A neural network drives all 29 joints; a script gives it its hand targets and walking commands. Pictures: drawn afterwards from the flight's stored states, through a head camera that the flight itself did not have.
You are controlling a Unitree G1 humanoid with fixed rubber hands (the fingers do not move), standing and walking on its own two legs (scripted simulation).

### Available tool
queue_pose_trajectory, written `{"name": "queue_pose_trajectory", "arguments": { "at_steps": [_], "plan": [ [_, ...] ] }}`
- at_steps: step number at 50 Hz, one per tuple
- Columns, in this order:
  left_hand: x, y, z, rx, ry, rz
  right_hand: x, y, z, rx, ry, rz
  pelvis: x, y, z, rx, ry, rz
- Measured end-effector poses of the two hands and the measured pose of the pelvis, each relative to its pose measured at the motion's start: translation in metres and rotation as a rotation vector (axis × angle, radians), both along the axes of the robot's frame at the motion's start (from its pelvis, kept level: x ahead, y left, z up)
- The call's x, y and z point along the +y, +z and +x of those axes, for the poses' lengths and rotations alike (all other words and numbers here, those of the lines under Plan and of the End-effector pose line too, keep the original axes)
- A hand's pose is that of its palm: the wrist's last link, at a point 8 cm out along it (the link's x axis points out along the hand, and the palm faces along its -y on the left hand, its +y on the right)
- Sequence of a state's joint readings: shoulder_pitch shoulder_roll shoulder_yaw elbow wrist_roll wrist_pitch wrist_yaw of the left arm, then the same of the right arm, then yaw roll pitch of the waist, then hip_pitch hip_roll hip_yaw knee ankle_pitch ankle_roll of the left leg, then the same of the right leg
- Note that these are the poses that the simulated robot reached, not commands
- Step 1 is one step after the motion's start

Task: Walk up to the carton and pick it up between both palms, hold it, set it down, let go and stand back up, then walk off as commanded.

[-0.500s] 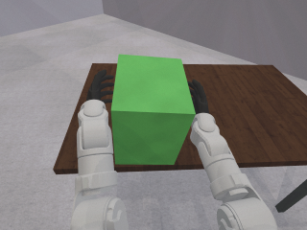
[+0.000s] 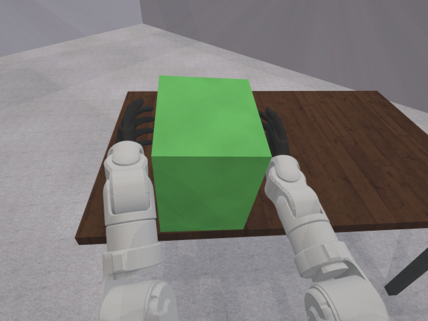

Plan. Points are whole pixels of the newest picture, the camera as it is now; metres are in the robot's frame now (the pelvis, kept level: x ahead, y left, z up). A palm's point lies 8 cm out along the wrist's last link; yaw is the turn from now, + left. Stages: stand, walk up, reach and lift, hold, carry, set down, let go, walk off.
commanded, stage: hold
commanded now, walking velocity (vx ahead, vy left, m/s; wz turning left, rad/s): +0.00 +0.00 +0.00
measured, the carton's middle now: (203, 156) +0.38 +0.01 +0.14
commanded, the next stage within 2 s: none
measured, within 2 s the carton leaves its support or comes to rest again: neither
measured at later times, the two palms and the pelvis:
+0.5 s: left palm (131, 143) +0.36 +0.13 +0.20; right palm (278, 148) +0.36 -0.13 +0.18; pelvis +0.01 -0.01 +0.00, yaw +0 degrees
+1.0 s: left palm (129, 143) +0.36 +0.13 +0.20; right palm (276, 149) +0.35 -0.12 +0.18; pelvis +0.00 +0.00 +0.00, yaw +0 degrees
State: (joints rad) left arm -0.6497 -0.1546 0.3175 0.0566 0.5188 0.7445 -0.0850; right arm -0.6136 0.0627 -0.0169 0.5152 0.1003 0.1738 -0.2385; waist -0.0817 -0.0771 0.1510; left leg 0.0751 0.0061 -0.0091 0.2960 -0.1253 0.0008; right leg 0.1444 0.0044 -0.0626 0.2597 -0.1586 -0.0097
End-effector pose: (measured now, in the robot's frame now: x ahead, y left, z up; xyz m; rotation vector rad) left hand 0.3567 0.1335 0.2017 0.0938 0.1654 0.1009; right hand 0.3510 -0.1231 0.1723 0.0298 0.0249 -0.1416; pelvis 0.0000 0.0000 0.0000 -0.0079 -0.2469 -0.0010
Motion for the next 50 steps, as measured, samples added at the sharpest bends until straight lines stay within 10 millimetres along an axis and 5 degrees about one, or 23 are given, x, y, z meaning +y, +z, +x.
{"name": "queue_pose_trajectory", "arguments": {
  "at_steps": [50],
  "plan": [
    [-0.0006, 0.0010, 0.0016, 0.006, 0.004, 0.000, -0.0012, 0.0041, 0.0039, -0.003, 0.007, 0.006, -0.0036, 0.0003, 0.0020, 0.010, 0.003, 0.003]
  ]
}}
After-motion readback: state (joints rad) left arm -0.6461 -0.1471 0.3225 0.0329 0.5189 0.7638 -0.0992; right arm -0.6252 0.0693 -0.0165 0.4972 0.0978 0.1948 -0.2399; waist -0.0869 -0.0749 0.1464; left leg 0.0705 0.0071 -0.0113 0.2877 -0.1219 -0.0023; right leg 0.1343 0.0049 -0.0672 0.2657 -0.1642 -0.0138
